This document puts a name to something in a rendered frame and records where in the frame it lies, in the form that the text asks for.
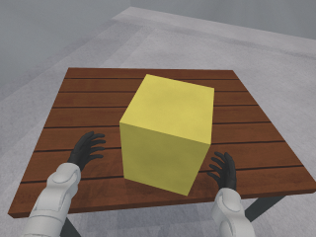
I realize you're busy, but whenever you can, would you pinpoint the table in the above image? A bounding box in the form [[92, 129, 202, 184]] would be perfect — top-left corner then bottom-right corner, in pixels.
[[8, 67, 316, 237]]

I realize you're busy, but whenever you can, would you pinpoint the carton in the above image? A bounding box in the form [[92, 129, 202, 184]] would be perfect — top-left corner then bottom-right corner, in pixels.
[[119, 74, 214, 196]]

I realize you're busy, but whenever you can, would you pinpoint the right robot hand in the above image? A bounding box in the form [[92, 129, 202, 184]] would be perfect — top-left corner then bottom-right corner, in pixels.
[[207, 151, 237, 192]]

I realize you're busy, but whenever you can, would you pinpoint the robot left forearm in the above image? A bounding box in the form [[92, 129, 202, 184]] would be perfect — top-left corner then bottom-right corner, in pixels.
[[18, 162, 81, 237]]

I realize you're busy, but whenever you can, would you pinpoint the left robot hand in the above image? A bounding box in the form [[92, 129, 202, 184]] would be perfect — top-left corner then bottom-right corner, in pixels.
[[67, 131, 107, 172]]

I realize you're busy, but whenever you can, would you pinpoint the robot right forearm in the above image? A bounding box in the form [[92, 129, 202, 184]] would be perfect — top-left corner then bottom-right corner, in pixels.
[[211, 188, 256, 237]]

